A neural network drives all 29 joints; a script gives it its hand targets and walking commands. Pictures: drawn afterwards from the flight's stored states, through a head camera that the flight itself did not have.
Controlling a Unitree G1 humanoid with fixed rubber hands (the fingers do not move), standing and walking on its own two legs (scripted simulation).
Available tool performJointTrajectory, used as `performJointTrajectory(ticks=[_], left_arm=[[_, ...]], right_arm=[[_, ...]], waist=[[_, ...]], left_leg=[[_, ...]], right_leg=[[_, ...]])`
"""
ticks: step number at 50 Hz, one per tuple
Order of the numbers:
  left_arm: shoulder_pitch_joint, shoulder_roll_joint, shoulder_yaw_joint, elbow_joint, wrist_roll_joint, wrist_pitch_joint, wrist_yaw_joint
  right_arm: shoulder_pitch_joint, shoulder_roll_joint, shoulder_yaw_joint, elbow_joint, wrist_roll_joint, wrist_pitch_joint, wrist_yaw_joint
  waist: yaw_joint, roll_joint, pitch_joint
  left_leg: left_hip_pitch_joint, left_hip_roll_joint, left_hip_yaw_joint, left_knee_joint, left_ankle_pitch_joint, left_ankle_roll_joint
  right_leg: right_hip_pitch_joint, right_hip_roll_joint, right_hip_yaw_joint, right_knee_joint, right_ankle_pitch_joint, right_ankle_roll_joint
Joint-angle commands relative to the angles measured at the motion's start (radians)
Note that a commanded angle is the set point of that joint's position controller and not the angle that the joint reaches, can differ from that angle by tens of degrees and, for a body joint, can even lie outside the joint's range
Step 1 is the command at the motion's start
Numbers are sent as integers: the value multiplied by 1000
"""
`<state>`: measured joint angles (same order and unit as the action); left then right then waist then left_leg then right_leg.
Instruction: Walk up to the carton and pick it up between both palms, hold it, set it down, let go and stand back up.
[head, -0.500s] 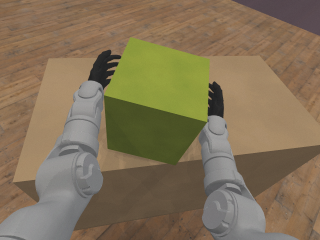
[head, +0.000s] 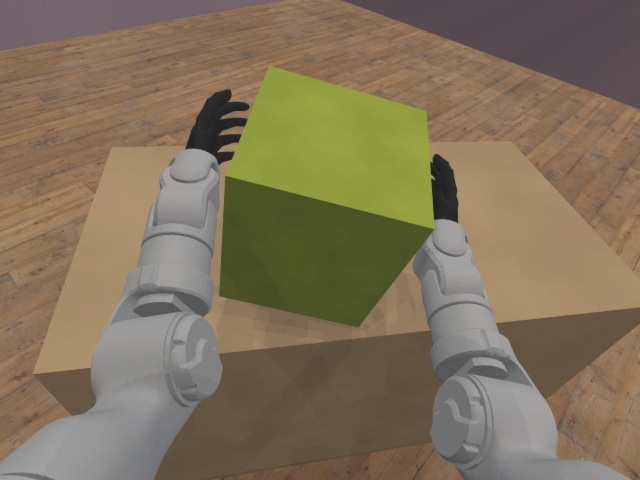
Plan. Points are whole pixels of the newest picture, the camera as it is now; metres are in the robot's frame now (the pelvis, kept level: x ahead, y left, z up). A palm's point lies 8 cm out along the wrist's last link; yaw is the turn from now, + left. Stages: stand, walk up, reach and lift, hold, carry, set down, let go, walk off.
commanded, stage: reach and lift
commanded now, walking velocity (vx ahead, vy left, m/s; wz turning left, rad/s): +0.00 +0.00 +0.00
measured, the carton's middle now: (317, 208) +0.43 +0.00 +0.12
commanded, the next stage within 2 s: hold in 1.96 s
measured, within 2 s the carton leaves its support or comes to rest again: neither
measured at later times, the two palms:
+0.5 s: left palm (188, 150) +0.40 +0.16 +0.22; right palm (434, 210) +0.38 -0.14 +0.16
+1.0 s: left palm (173, 133) +0.37 +0.16 +0.26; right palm (447, 176) +0.38 -0.14 +0.22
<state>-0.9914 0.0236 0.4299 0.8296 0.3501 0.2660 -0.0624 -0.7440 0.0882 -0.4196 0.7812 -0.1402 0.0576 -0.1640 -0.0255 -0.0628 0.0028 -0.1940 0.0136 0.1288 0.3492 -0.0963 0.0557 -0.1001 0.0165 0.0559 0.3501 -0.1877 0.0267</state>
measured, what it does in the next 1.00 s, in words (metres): stands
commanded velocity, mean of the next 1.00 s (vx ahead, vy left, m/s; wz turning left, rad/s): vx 0.00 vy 0.00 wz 0.00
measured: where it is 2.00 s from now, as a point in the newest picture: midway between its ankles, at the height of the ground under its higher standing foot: outside the picture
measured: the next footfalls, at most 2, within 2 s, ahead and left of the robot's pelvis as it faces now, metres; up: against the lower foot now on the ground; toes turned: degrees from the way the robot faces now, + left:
none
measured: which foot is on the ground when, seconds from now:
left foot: down 0.00-1.00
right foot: down 0.00-1.00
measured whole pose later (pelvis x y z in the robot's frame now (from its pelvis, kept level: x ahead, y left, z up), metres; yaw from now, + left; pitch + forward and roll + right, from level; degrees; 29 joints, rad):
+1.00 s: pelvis -0.01 +0.00 +0.00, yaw +0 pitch -7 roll -1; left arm -0.91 -0.03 0.36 0.39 0.35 0.68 0.02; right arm -0.84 -0.06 -0.17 0.77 0.09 0.25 -0.14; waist -0.02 -0.06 -0.02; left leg -0.13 0.01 0.13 0.33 -0.09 0.05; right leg -0.04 0.02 0.06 0.35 -0.18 0.02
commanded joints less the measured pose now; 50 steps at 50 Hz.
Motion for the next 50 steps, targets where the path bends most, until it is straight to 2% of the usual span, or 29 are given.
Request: performJointTrajectory(ticks=[1,4,7,8,9,10,12,13,14,15,16,18,20,21,22,23,25,28,30,31,33,35,37,39,41,42,44,49,50], left_arm=[[-358,-471,-226,-73,-44,65,-112],[-307,-460,-161,9,0,122,-119],[-350,-498,-232,-66,-61,151,-102],[-412,-525,-306,-160,-86,135,-90],[-386,-566,-340,-196,-113,137,-78],[-413,-551,-344,-175,-113,139,-73],[-385,-572,-368,-262,-124,159,-59],[-374,-529,-317,-200,-87,175,-63],[-318,-506,-304,-176,-79,200,-69],[-297,-514,-328,-227,-84,206,-73],[-266,-471,-260,-168,-47,228,-81],[-307,-489,-267,-214,-39,248,-86],[-341,-475,-248,-214,-23,263,-88],[-334,-467,-256,-224,-20,280,-94],[-336,-473,-265,-242,-37,291,-86],[-311,-492,-270,-238,-37,303,-81],[-367,-525,-334,-305,-93,299,-62],[-319,-612,-462,-387,-154,307,-37],[-375,-615,-490,-447,-165,310,-34],[-319,-606,-466,-409,-140,333,-36],[-299,-557,-412,-337,-94,361,-42],[-271,-490,-326,-299,-39,389,-66],[-295,-479,-304,-338,-24,408,-84],[-397,-496,-339,-397,-59,396,-86],[-409,-564,-408,-423,-116,398,-61],[-387,-588,-434,-458,-142,393,-55],[-390,-597,-463,-466,-169,384,-52],[-368,-574,-427,-478,-108,419,-43],[-322,-540,-399,-418,-86,439,-48]], right_arm=[[-692,392,385,-132,101,-18,139],[-844,367,406,-234,123,-9,141],[-933,352,431,-290,153,-10,135],[-941,364,446,-310,168,-25,142],[-969,372,490,-360,189,-27,142],[-952,374,473,-325,191,-15,142],[-893,368,473,-284,214,0,143],[-859,345,452,-221,193,23,141],[-873,342,477,-272,206,24,138],[-814,340,462,-270,203,29,127],[-806,325,464,-207,210,49,128],[-782,298,419,-145,209,59,123],[-795,294,393,-141,212,60,130],[-765,270,381,-117,204,72,131],[-861,286,444,-223,237,57,130],[-871,267,436,-208,244,61,130],[-1019,304,509,-358,280,44,137],[-1007,287,568,-453,315,34,129],[-933,274,531,-341,296,54,133],[-942,261,535,-362,301,57,127],[-863,216,453,-219,266,89,128],[-793,215,452,-137,280,128,134],[-834,235,472,-185,298,133,132],[-885,246,425,-157,278,133,140],[-985,231,450,-255,301,107,153],[-1001,275,505,-337,320,105,149],[-1041,288,543,-414,344,94,130],[-971,270,524,-308,328,127,142],[-922,230,495,-250,317,148,136]], waist=[[38,59,-341],[71,21,-306],[62,64,-397],[56,110,-510],[64,102,-536],[57,94,-481],[31,111,-535],[34,71,-428],[56,46,-434],[8,62,-462],[52,50,-363],[9,55,-289],[10,76,-251],[-8,79,-236],[27,77,-319],[20,88,-317],[47,64,-448],[9,119,-600],[-27,131,-543],[-21,105,-486],[-49,108,-325],[-15,67,-204],[6,41,-222],[-15,70,-261],[-25,115,-392],[-11,75,-450],[-29,93,-498],[-4,80,-449],[-28,73,-353]], left_leg=[[506,15,-65,-46,185,-34],[454,5,-58,-64,74,-10],[497,11,-66,-42,114,-20],[563,25,-79,-13,244,-52],[600,36,-93,7,306,-67],[565,29,-93,2,247,-59],[617,36,-107,8,314,-76],[569,37,-103,-16,207,-55],[554,25,-87,-20,206,-40],[577,24,-92,-8,266,-48],[534,20,-84,-25,204,-34],[504,25,-88,-59,92,-40],[449,26,-97,-87,13,-39],[444,30,-97,-81,38,-44],[477,16,-82,-53,115,-39],[493,28,-92,-55,118,-45],[515,24,-99,-22,167,-43],[648,42,-122,40,351,-80],[606,51,-135,22,278,-95],[604,49,-130,21,297,-88],[494,54,-133,-48,112,-78],[395,47,-112,-105,-68,-36],[371,28,-86,-99,-54,-22],[372,41,-110,-121,-112,-29],[440,47,-115,-76,31,-60],[487,33,-102,-39,135,-58],[520,24,-108,6,255,-64],[503,37,-111,-51,96,-52],[459,47,-124,-80,4,-48]], right_leg=[[-53,29,-135,-153,76,3],[-55,32,-129,-160,-7,7],[-101,32,-131,-156,-10,6],[-111,48,-151,-136,44,-12],[-115,64,-152,-139,55,-17],[-147,48,-135,-161,16,-11],[-126,60,-151,-145,57,-19],[-134,47,-138,-156,3,-12],[-107,45,-138,-156,20,-4],[-75,51,-145,-155,103,-4],[-93,48,-134,-167,39,-1],[-90,39,-143,-169,-8,1],[-109,28,-141,-158,-60,3],[-95,27,-134,-155,-45,-5],[-71,38,-148,-153,-7,-1],[-87,40,-141,-152,-23,-5],[-71,46,-139,-148,13,1],[-101,58,-130,-144,114,-7],[-115,53,-131,-146,69,-18],[-111,58,-143,-148,79,-19],[-102,51,-143,-160,-25,-22],[-68,28,-122,-163,-66,-11],[-44,25,-119,-157,-65,-10],[-53,26,-123,-139,-98,-10],[-69,45,-137,-132,-33,-23],[-54,48,-138,-135,27,-13],[-55,46,-128,-139,116,-9],[-67,56,-144,-139,12,-12],[-72,48,-134,-149,-20,-11]])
